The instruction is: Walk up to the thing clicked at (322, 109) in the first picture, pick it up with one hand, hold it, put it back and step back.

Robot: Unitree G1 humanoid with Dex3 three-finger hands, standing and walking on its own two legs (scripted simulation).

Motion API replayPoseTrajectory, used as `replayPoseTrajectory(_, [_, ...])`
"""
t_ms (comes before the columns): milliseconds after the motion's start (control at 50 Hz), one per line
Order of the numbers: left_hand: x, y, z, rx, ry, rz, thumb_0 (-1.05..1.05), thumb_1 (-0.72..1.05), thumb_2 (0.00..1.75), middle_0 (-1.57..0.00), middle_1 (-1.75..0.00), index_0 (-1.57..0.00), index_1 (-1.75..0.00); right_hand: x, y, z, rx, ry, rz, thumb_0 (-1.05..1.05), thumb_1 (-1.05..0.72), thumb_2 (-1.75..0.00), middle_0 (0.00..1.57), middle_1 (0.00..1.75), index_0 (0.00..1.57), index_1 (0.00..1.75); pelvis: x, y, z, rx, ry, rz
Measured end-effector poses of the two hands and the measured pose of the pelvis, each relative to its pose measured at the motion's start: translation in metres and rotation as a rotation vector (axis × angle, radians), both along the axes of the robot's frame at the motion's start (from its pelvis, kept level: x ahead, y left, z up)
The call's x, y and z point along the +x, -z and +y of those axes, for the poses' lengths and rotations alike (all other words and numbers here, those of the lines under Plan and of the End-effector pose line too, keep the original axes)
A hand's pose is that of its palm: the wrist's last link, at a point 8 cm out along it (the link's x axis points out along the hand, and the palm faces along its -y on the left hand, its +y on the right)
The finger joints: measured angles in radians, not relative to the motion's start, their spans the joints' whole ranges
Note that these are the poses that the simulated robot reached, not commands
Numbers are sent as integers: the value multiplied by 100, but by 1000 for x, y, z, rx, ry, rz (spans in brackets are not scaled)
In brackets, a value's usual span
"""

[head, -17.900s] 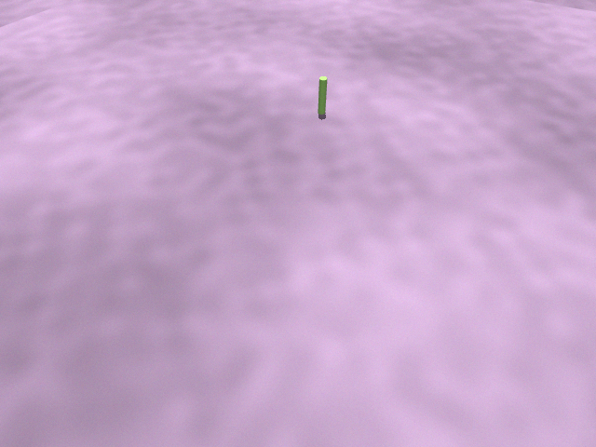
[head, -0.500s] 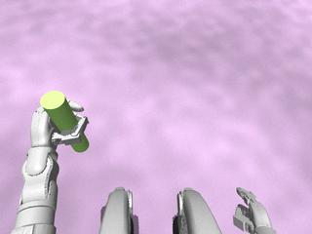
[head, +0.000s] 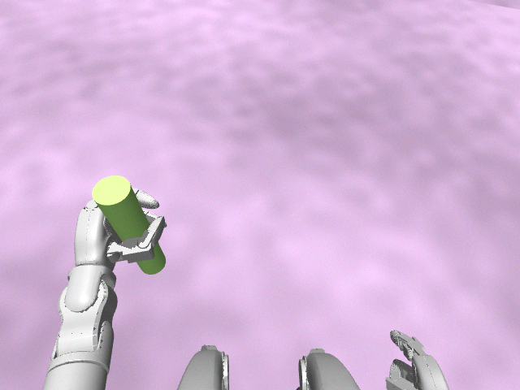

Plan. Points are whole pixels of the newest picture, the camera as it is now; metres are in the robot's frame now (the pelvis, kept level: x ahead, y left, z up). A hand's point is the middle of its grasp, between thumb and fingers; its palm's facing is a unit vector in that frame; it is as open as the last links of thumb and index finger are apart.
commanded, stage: lift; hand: left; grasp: from the side
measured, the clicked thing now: (136, 233) +0.34 +0.20 +0.03
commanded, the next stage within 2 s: hold in 0.46 s
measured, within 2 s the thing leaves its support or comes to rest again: neither
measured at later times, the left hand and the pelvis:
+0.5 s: hand (145, 213) +0.35 +0.17 +0.08, palm faces +0.06 -1.00 +0.00, open 5.7 cm; pelvis +0.02 -0.01 +0.03, yaw +0 degrees
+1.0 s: hand (144, 206) +0.35 +0.17 +0.10, palm faces +0.06 -1.00 +0.01, open 5.7 cm; pelvis +0.03 -0.01 +0.05, yaw +0 degrees
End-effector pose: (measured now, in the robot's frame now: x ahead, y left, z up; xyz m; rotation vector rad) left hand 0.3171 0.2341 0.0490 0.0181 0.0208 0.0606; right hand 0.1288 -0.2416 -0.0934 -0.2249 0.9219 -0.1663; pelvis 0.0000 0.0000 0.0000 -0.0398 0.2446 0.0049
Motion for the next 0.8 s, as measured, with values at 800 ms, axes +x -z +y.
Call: replayPoseTrajectory(800, [8, -47, -17, -30, 0, -25, 4, 14, 109, -98, -110, -99, -108, 21, -41, -12, 10, 2, -13, 1, -91, -89, 21, 30, 20, 30, 24, -42, -10, 18, -1, -104])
